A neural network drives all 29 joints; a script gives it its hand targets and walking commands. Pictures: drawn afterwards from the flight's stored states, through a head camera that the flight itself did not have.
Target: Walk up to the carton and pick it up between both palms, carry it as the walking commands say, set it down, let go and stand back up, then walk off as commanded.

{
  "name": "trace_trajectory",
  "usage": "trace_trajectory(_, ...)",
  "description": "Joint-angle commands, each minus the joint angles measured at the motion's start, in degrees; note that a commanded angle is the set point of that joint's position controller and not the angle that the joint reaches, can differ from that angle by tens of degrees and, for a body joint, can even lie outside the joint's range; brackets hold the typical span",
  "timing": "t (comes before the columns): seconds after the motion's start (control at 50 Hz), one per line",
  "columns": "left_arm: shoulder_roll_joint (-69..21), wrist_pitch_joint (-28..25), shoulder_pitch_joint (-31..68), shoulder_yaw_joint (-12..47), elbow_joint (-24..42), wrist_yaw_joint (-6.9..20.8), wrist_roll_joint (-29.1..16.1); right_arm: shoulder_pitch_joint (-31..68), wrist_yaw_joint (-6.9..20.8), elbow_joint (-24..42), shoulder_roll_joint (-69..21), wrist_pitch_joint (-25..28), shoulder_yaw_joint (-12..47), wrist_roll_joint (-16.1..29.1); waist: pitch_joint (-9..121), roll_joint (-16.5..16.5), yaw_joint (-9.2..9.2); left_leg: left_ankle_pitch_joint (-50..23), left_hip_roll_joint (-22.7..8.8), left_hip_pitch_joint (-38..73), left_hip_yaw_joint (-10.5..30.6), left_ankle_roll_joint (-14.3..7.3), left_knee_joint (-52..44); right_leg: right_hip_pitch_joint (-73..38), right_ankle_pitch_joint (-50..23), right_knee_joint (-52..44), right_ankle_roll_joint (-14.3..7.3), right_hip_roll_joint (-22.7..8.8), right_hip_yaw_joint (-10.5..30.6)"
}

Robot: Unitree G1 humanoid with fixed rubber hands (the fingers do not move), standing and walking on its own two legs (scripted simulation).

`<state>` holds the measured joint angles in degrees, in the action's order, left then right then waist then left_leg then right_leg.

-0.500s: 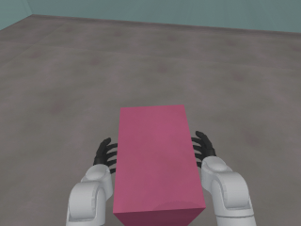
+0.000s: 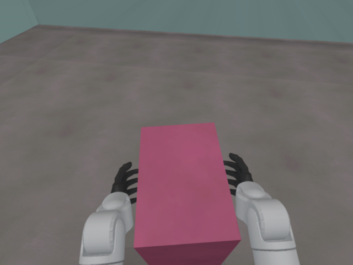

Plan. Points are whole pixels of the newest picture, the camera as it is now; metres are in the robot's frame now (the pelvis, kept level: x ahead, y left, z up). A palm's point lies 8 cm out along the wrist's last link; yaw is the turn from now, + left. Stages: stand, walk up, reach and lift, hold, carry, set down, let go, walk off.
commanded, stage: carry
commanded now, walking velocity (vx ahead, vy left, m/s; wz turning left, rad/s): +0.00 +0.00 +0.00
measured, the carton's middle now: (182, 199) +0.29 +0.00 +0.01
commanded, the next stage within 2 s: hold in 1.08 s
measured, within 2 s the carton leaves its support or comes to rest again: neither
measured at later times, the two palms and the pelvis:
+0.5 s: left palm (117, 216) +0.23 +0.13 +0.07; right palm (247, 204) +0.24 -0.13 +0.08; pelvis -0.05 +0.00 +0.00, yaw +0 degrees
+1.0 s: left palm (116, 217) +0.23 +0.13 +0.06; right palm (245, 205) +0.24 -0.12 +0.07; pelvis -0.05 +0.00 +0.00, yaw +0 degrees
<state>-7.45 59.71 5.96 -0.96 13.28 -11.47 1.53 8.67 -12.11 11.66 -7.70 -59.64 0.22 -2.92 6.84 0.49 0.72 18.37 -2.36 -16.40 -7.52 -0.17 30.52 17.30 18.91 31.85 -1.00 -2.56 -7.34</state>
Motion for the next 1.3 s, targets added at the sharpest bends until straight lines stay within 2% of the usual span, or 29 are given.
trace_trajectory(0.0, -50.2, -1.9, 24.0, 25.8, 9.9, 6.9, -11.3, 19.6, 7.2, 8.4, -51.7, 1.8, 25.6, 11.7, 14.7, -0.5, -0.1, -20.1, -6.7, 5.1, 5.8, -2.2, -2.8, -7.5, -20.6, -3.6, -0.2, -7.5, 5.9)
trace_trajectory(0.08, -48.2, -1.5, 23.0, 23.5, 3.8, 6.9, -9.4, 18.3, 7.1, 2.9, -49.0, 1.4, 22.8, 9.4, 12.0, -0.7, -0.16, -17.4, -6.6, 4.6, 6.0, -1.8, -4.5, -4.9, -17.1, -4.8, -0.2, -7.5, 6.1)
trace_trajectory(0.12, -51.8, -1.3, 24.6, 26.5, 9.5, 6.9, -11.8, 20.6, 7.3, 9.2, -52.4, 1.2, 26.1, 12.1, 10.8, -1.1, -0.17, -13.3, -6.5, 3.2, 6.6, -2.0, -5.7, -4.2, -11.9, -5.9, 0.0, -7.1, 6.5)
trace_trajectory(0.2, -47.1, -1.9, 23.7, 21.3, 0.0, 7.2, -8.1, 19.4, 7.6, -0.9, -48.1, 1.8, 20.8, 8.1, 9.3, -1.1, -0.22, -9.1, -6.3, 2.3, 6.9, -1.8, -6.8, -2.7, -7.8, -7.5, -0.1, -7.4, 7.0)
trace_trajectory(0.26, -52.3, -2.1, 25.9, 25.3, 6.8, 7.2, -11.3, 23.3, 7.5, 7.5, -53.0, 2.2, 25.1, 11.6, 10.1, -0.2, -0.26, -10.4, -6.4, 2.2, 6.9, -1.8, -6.8, -3.8, -8.8, -7.2, 0.1, -7.2, 6.7)
trace_trajectory(0.3, -48.9, -2.2, 24.6, 22.0, 0.8, 7.3, -9.0, 20.3, 7.4, 0.2, -49.9, 2.1, 21.3, 8.6, 10.8, -0.1, -0.19, -11.0, -6.6, 1.8, 7.0, -2.1, -6.5, -4.4, -9.9, -7.1, 0.2, -7.3, 6.6)
trace_trajectory(0.32, -51.9, -2.0, 23.9, 25.1, 6.3, 7.2, -11.3, 22.0, 7.4, 7.0, -52.9, 2.0, 25.4, 11.5, 12.0, 0.9, -0.25, -11.0, -6.5, 2.6, 6.6, -2.2, -6.2, -4.6, -10.0, -7.5, 0.2, -7.5, 6.7)
trace_trajectory(0.34, -47.5, -2.5, 24.3, 20.0, -3.2, 7.5, -7.6, 20.7, 7.5, -3.4, -48.7, 2.3, 20.0, 7.5, 10.8, 0.8, -0.13, -11.0, -6.5, 1.6, 6.3, -1.8, -5.9, -4.6, -11.6, -7.2, 0.1, -7.6, 6.8)
trace_trajectory(0.36, -51.0, -2.8, 25.6, 23.6, 3.2, 7.6, -10.4, 21.5, 7.8, 2.7, -51.9, 2.6, 23.5, 10.0, 10.8, 0.6, -0.14, -10.7, -6.3, 2.3, 6.7, -1.7, -6.3, -4.1, -10.8, -7.2, -0.1, -7.7, 6.9)
trace_trajectory(0.4, -48.4, -3.5, 26.3, 20.3, -3.1, 7.8, -7.8, 21.6, 8.0, -4.6, -49.5, 3.2, 19.5, 7.2, 10.4, -0.9, -0.16, -9.7, -6.4, 2.2, 6.9, -2.1, -6.4, -3.0, -8.5, -7.6, -0.4, -7.6, 7.2)
trace_trajectory(0.44, -51.1, -5.0, 27.1, 22.3, 0.4, 8.3, -9.4, 24.4, 8.5, 0.3, -52.4, 4.8, 22.2, 9.4, 10.4, 0.7, -0.2, -7.2, -6.2, 0.9, 7.0, -1.7, -6.6, -3.3, -5.8, -8.3, 0.0, -7.6, 7.1)
trace_trajectory(0.48, -50.4, -5.1, 27.9, 21.0, -2.7, 8.2, -8.3, 23.5, 8.4, -3.7, -51.2, 4.9, 19.9, 7.5, 10.9, -0.8, -0.2, -7.8, -6.5, 1.1, 7.1, -2.1, -6.7, -2.9, -6.1, -7.7, 0.1, -7.3, 7.0)
trace_trajectory(0.52, -53.9, -4.7, 28.0, 25.4, 4.4, 8.2, -11.4, 24.1, 8.2, 4.0, -54.6, 4.7, 23.8, 10.4, 13.0, -1.4, -0.23, -10.4, -6.8, 1.8, 7.1, -2.2, -6.5, -4.3, -8.4, -6.7, -0.1, -7.2, 6.3)
trace_trajectory(0.54, -49.7, -5.1, 26.2, 20.8, -4.3, 8.2, -7.9, 21.5, 8.3, -5.1, -50.3, 4.9, 19.3, 6.8, 12.5, -0.2, -0.19, -9.4, -6.8, 1.8, 6.9, -2.4, -6.0, -3.6, -8.7, -7.3, -0.2, -7.2, 7.2)
trace_trajectory(0.58, -49.7, -5.3, 26.8, 21.6, -3.7, 8.5, -8.2, 20.8, 8.6, -5.7, -50.4, 5.2, 19.2, 6.7, 11.5, -2.0, -0.19, -9.8, -6.8, 1.0, 6.9, -1.9, -6.6, -3.6, -9.0, -6.8, -0.2, -7.3, 6.6)
trace_trajectory(0.72, -52.7, -6.6, 27.1, 23.8, 2.0, 8.8, -10.5, 22.5, 8.7, 1.2, -54.3, 6.4, 23.6, 9.6, 14.5, 0.9, -0.09, -13.9, -6.7, 2.0, 6.6, -1.9, -4.8, -6.9, -15.8, -5.4, -0.6, -7.5, 6.6)
trace_trajectory(0.74, -49.4, -6.9, 25.7, 20.2, -5.0, 8.8, -7.6, 22.0, 8.8, -5.6, -51.2, 6.7, 20.2, 7.2, 15.0, 0.4, -0.12, -14.1, -6.8, 1.9, 6.6, -2.1, -4.1, -7.2, -16.8, -5.5, -0.7, -7.5, 6.5)
trace_trajectory(0.88, -50.0, -7.6, 26.3, 20.9, -5.0, 9.2, -7.8, 21.6, 9.3, -6.3, -52.0, 7.5, 20.3, 7.2, 12.6, 0.1, -0.13, -9.5, -6.7, 0.9, 6.8, -1.9, -5.7, -4.4, -10.1, -7.2, -0.4, -7.3, 7.2)
trace_trajectory(0.9, -54.6, -7.2, 27.4, 25.1, 2.2, 9.3, -11.2, 23.2, 9.2, 1.9, -55.8, 7.2, 24.2, 10.3, 13.6, 0.1, -0.05, -9.9, -6.8, 1.8, 6.5, -1.7, -5.8, -4.8, -10.4, -6.9, -0.4, -7.4, 6.9)
trace_trajectory(0.96, -50.0, -7.8, 26.4, 20.9, -5.9, 9.5, -7.9, 20.9, 9.4, -7.3, -51.1, 7.7, 18.8, 6.3, 14.0, -1.1, -0.17, -13.7, -7.1, 2.6, 6.8, -1.8, -5.2, -5.5, -13.9, -5.8, -0.6, -7.1, 6.7)
trace_trajectory(0.98, -53.6, -7.9, 28.4, 24.3, 2.4, 9.3, -10.9, 25.2, 9.5, 2.1, -55.5, 8.0, 23.6, 10.8, 14.0, -1.6, -0.26, -12.3, -6.9, 2.0, 6.5, -1.7, -5.4, -5.9, -12.4, -5.9, -0.2, -7.0, 6.3)
trace_trajectory(1.0, -51.8, -7.7, 26.7, 22.6, -3.1, 9.5, -8.8, 21.8, 9.6, -4.3, -53.1, 7.7, 20.9, 7.8, 14.3, -2.1, -0.27, -13.0, -6.9, 2.8, 6.1, -1.9, -5.3, -5.4, -13.6, -5.8, -0.2, -7.3, 6.7)
trace_trajectory(1.04, -53.6, -7.4, 27.7, 24.6, 2.4, 9.1, -10.8, 23.3, 9.3, 1.3, -55.6, 7.3, 24.0, 10.3, 14.1, -1.0, -0.17, -12.8, -6.9, 2.1, 6.1, -1.7, -4.9, -5.6, -14.3, -6.0, -0.2, -7.2, 6.7)
trace_trajectory(1.06, -49.7, -7.5, 26.0, 20.9, -4.5, 9.1, -7.7, 20.7, 9.3, -6.6, -51.6, 7.2, 19.8, 7.0, 13.2, 0.1, -0.1, -12.7, -6.9, 2.2, 6.4, -1.7, -5.3, -5.4, -14.4, -5.8, -0.3, -7.1, 6.6)
trace_trajectory(1.08, -37.4, -10.3, 20.7, 6.8, -24.6, 11.5, 3.1, 14.2, 12.6, -26.7, -36.9, 10.0, 3.5, -5.6, -7.9, 1.8, -3.1, -5.6, 5.5, 7.9, 10.5, -2.5, -9.8, -8.8, -8.9, -10.6, -0.6, 5.4, 10.7)
trace_trajectory(1.1, -40.1, -15.2, 23.0, 12.6, -29.1, 12.8, 0.5, 13.9, 13.0, -28.8, -40.8, 15.1, 8.5, -3.5, -4.2, 1.3, -2.69, -8.3, 5.1, 7.0, 12.0, -3.0, -9.4, -11.5, -12.6, -9.9, -1.3, 5.3, 12.3)
trace_trajectory(1.18, -59.4, -23.4, 37.2, 29.7, -12.9, 18.3, -6.7, 31.5, 18.7, -11.6, -58.8, 22.8, 24.8, 7.8, 23.3, 0.3, 0.8, -31.3, 5.8, 18.8, 14.4, -1.0, -4.0, -19.6, -36.5, -5.4, 0.5, 7.8, 13.0)
trace_trajectory(1.22, -62.9, -23.4, 38.7, 32.5, -14.8, 18.9, -6.9, 32.1, 19.2, -13.0, -60.3, 22.1, 25.4, 8.8, 21.0, -0.8, 3.76, -31.1, 6.0, 22.1, 14.5, -0.8, -3.3, -14.5, -35.1, -6.1, 0.6, 7.4, 13.1)
trace_trajectory(1.28, -65.3, -22.4, 37.3, 29.6, -21.8, 19.6, -5.0, 29.5, 21.0, -21.4, -60.7, 20.2, 21.8, 6.6, 13.4, -0.6, 3.47, -25.5, 5.6, 21.7, 14.9, -0.7, -5.2, -10.8, -23.6, -8.3, 0.4, 7.6, 12.1)
